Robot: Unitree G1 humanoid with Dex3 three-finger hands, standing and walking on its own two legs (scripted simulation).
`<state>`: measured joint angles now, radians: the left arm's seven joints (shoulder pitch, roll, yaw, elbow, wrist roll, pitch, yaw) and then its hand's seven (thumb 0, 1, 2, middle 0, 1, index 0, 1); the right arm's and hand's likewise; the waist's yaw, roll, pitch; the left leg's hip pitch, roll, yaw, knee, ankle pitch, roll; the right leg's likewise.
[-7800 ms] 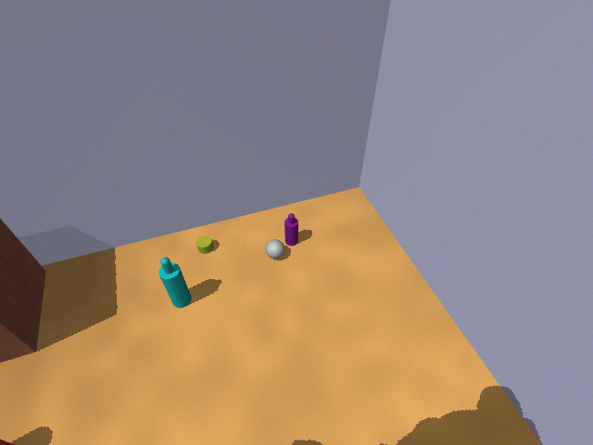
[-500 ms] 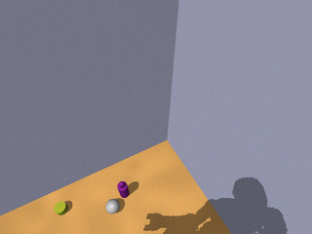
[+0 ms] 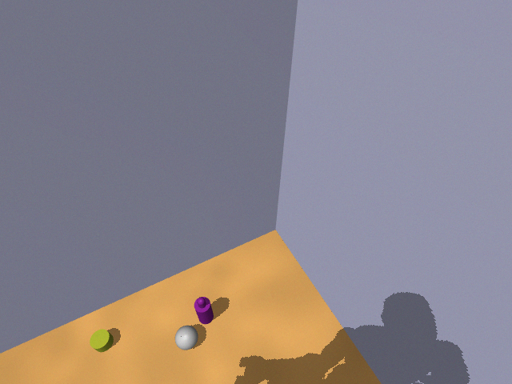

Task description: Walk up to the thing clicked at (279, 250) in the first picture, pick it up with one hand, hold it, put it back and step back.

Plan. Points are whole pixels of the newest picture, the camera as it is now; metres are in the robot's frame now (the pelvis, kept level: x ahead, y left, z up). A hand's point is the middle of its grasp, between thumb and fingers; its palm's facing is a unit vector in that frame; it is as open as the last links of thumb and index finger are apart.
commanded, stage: walk up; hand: left
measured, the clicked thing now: (186, 337) +0.42 +0.26 -0.74
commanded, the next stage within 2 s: stand in 0.54 s
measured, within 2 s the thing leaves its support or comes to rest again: neither
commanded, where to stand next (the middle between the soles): +0.03 +0.02 m, yaw +0 degrees
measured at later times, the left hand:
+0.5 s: hand out of the picture +0.10 +0.25 -0.15, palm faces -0.03 -0.94 -0.34, open 7.4 cm
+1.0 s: hand out of the picture +0.10 +0.25 -0.15, palm faces -0.04 -0.94 -0.34, open 7.4 cm
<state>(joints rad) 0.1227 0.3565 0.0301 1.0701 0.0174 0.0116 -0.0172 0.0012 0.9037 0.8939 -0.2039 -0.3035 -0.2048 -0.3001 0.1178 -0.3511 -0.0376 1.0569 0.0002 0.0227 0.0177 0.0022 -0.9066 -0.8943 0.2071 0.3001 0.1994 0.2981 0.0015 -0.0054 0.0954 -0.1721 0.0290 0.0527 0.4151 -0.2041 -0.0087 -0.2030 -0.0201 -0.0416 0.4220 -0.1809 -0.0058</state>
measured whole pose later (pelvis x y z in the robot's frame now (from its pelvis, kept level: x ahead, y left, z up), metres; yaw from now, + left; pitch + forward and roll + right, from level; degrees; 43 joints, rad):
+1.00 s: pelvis +0.03 -0.01 +0.01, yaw +0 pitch -2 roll +0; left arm 0.12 0.35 -0.01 1.13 0.01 -0.02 -0.01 0.00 0.90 0.89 -0.20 -0.30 -0.21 -0.30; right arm 0.13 -0.34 -0.01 1.12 -0.01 -0.01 0.00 0.00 -0.91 -0.89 0.21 0.30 0.20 0.30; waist 0.00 0.00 0.04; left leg -0.07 0.03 0.05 0.29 -0.19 -0.02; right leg -0.11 -0.01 -0.05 0.32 -0.18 -0.01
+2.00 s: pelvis -0.05 +0.04 -0.01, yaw +1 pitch -2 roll -1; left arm 0.02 0.42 0.06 0.89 0.00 0.09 0.02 0.00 0.90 0.89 -0.20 -0.30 -0.20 -0.30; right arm 0.15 -0.35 -0.05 0.93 -0.02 0.04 0.00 0.00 -0.91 -0.89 0.21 0.30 0.20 0.30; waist -0.01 -0.08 0.22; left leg -0.27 -0.01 -0.02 0.62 -0.31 0.02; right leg -0.47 0.11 0.16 1.14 -0.54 -0.01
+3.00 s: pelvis -0.30 -0.01 -0.02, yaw -1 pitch -2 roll +0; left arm 0.24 0.40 0.07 0.92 0.02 0.03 -0.02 0.00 0.90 0.89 -0.20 -0.30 -0.21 -0.30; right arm 0.17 -0.37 -0.04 0.85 -0.04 0.00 0.00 0.00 -0.90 -0.89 0.21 0.30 0.20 0.30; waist 0.01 -0.03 0.11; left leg -0.30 0.04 0.03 0.64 -0.30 0.01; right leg -0.20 0.01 0.05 0.65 -0.47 -0.01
